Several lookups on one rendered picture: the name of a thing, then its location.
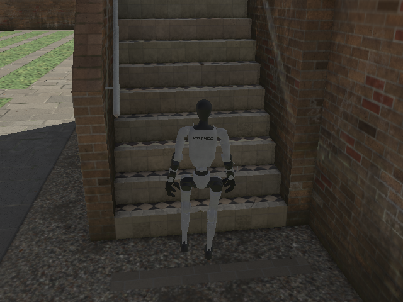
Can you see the right robot thigh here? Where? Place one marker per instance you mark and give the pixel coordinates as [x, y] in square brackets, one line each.
[216, 186]

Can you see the left robot hand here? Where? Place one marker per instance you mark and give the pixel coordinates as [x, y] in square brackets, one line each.
[169, 188]

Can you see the robot right upper arm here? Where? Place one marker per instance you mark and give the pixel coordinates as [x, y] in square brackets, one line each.
[225, 146]

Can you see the robot right forearm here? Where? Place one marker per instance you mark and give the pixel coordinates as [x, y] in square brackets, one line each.
[229, 169]

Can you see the robot left upper arm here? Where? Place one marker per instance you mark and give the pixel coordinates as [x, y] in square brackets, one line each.
[182, 133]

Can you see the right robot hand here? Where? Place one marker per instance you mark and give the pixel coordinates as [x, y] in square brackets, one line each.
[228, 182]

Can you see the robot left forearm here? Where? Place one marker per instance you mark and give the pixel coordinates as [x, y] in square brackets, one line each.
[172, 170]

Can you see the robot right shin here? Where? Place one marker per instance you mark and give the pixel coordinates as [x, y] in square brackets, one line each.
[211, 226]

